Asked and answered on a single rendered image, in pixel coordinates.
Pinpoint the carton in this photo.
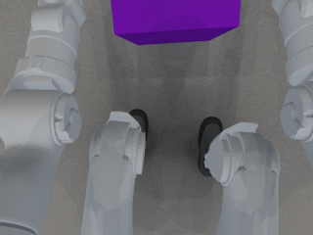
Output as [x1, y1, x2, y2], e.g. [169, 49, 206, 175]
[111, 0, 241, 45]

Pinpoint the left robot shin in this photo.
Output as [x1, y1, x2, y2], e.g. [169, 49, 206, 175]
[89, 111, 140, 163]

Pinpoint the right robot upper arm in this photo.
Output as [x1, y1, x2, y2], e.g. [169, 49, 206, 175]
[280, 80, 313, 174]

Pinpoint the right robot forearm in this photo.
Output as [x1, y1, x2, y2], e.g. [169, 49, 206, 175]
[271, 0, 313, 86]

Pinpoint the left robot upper arm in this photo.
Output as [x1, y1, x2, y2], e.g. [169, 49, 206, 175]
[0, 89, 82, 235]

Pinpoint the robot right thigh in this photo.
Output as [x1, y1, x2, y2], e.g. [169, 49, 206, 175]
[213, 131, 279, 235]

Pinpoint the left robot forearm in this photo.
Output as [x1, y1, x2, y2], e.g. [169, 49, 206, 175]
[0, 0, 86, 137]

